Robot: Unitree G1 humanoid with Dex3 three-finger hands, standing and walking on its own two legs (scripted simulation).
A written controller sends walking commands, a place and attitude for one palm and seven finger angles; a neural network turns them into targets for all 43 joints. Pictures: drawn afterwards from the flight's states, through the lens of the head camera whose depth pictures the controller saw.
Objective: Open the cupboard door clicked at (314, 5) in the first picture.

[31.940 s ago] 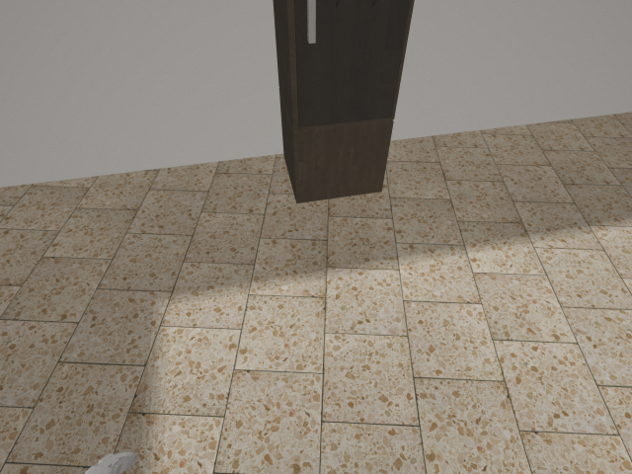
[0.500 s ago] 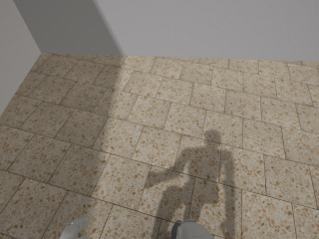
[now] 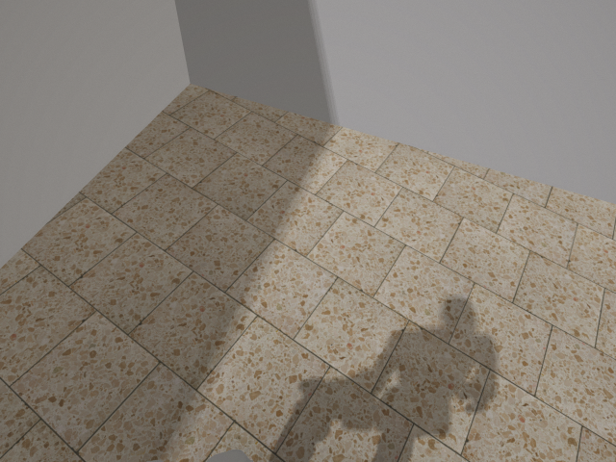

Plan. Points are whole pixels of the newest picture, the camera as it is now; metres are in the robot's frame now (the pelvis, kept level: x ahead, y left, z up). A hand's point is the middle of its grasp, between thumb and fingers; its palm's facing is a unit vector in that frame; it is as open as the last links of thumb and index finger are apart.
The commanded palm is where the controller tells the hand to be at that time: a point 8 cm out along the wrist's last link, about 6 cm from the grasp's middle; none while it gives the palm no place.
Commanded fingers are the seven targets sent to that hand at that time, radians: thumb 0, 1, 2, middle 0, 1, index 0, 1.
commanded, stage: turn to face it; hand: left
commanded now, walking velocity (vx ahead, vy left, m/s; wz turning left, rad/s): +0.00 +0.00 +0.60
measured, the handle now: out of the picture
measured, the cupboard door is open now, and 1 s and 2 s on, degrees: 42 42 42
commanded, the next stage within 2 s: none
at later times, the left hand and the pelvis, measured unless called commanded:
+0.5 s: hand out of the picture +0.08 +0.17 -0.13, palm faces +0.26 -0.92 -0.31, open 7.4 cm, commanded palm none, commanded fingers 0.00 0.90 0.90 -0.20 -0.30 -0.20 -0.30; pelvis +0.04 -0.06 +0.01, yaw +17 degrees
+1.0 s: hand out of the picture -0.02 +0.18 -0.16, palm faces +0.58 -0.78 -0.25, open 7.4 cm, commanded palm none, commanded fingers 0.00 0.90 0.90 -0.20 -0.30 -0.20 -0.30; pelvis +0.05 -0.04 +0.01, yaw +35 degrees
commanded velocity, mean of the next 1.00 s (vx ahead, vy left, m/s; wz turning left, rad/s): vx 0.00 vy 0.00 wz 0.60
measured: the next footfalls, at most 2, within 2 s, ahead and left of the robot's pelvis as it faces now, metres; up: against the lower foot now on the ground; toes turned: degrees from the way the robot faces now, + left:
right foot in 0.42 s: +0.10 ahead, -0.16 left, +0.00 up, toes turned +12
left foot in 0.84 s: +0.03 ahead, +0.07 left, +0.00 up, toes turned +36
